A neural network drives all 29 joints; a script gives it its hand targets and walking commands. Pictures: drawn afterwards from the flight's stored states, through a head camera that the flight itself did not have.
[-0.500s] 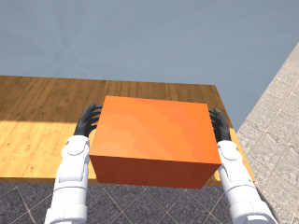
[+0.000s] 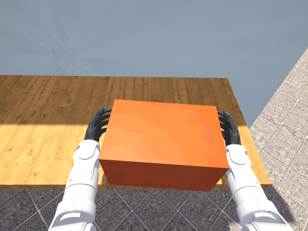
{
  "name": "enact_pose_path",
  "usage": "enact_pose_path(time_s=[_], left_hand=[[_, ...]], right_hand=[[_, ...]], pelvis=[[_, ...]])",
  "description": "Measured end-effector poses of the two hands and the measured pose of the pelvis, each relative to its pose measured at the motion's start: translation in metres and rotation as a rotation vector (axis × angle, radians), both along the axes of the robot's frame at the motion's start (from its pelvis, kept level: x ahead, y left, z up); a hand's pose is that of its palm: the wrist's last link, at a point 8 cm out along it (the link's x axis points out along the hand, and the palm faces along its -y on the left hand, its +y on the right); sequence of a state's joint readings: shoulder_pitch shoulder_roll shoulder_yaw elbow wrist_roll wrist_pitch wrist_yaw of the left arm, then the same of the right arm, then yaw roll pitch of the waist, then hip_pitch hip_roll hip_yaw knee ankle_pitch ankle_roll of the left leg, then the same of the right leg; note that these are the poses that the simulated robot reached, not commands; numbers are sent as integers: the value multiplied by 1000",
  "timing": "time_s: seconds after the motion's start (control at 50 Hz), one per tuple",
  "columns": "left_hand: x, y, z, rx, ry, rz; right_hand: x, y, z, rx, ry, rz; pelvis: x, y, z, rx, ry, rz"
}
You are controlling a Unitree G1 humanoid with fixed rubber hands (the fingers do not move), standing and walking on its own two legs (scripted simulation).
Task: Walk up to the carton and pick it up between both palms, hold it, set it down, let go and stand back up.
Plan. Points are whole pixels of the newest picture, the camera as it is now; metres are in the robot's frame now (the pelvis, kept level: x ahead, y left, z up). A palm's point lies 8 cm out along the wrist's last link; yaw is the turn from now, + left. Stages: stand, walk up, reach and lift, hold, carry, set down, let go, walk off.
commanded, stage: set down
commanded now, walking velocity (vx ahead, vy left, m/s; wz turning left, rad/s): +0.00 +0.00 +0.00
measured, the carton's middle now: (162, 145) +0.34 -0.01 +0.02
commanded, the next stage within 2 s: none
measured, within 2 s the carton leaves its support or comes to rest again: rests again in 1.16 s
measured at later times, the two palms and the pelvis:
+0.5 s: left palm (99, 138) +0.38 +0.17 +0.01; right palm (227, 145) +0.34 -0.21 +0.01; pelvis -0.01 +0.01 +0.00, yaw +0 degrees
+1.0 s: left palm (99, 144) +0.38 +0.17 -0.01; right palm (225, 149) +0.34 -0.20 -0.01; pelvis +0.00 +0.02 -0.01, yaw +0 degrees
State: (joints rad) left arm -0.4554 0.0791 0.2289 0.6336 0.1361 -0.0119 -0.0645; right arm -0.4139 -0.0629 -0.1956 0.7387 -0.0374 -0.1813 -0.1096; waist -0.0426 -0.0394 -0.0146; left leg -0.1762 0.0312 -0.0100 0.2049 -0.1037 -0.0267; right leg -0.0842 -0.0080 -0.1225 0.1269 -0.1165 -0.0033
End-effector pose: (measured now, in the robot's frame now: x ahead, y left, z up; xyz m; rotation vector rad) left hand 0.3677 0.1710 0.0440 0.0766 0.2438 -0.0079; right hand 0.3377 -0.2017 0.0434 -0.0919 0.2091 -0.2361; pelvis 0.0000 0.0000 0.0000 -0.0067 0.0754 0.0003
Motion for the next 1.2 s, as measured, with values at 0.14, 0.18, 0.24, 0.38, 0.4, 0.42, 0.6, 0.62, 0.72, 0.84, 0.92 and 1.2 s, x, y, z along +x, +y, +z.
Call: enact_pose_path(time_s=[0.14,0.18,0.24,0.38,0.4,0.42,0.6,0.62,0.72,0.84,0.92,1.2], left_hand=[[3,0,-15,-5,19,-5],[4,0,-19,-7,24,-7],[6,-2,-24,-9,31,-11],[12,-5,-33,-10,47,-20],[13,-5,-34,-9,49,-21],[14,-6,-35,-7,49,-22],[16,-5,-45,4,52,-23],[16,-4,-46,5,54,-23],[13,-3,-55,9,61,-20],[11,-3,-59,7,52,-18],[10,-3,-58,7,47,-20],[20,4,-43,-46,16,31]], right_hand=[[2,1,-12,8,17,-6],[2,0,-16,11,21,-9],[2,-1,-21,15,28,-15],[4,-4,-31,25,43,-25],[4,-4,-33,26,46,-27],[5,-4,-34,27,47,-27],[7,-3,-43,29,52,-27],[7,-2,-44,29,54,-27],[5,-1,-51,29,63,-24],[3,-1,-55,29,54,-22],[2,-1,-54,37,49,-25],[15,-5,-35,92,58,-13]], pelvis=[[-1,0,0,-2,55,12],[-2,1,-1,-3,74,13],[-3,2,-1,-4,102,14],[-5,4,-3,-5,165,10],[-6,4,-3,-5,173,9],[-6,5,-3,-5,181,9],[-6,8,-5,-8,234,8],[-6,9,-6,-8,239,8],[-5,11,-7,-10,260,11],[-4,13,-8,-12,280,14],[-3,15,-8,-12,278,12],[-11,18,-10,10,283,-79]])
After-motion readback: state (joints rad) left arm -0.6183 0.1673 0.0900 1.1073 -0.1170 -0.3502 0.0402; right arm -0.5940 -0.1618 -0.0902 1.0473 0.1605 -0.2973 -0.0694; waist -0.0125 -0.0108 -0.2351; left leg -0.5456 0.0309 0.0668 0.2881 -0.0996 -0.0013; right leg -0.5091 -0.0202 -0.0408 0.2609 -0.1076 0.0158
